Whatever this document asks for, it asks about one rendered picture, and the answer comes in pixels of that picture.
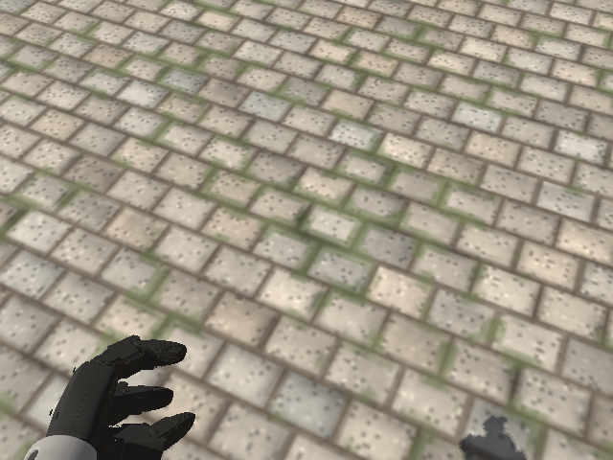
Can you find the robot left forearm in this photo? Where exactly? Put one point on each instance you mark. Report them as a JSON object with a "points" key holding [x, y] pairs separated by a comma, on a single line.
{"points": [[61, 447]]}

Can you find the left robot hand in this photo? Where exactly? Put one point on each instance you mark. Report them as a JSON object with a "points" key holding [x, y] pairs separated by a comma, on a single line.
{"points": [[93, 400]]}

